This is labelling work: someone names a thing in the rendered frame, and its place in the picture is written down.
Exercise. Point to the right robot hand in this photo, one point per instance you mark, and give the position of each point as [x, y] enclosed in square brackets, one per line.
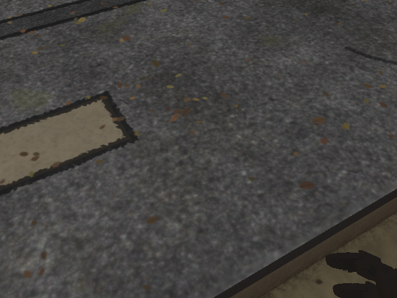
[369, 267]

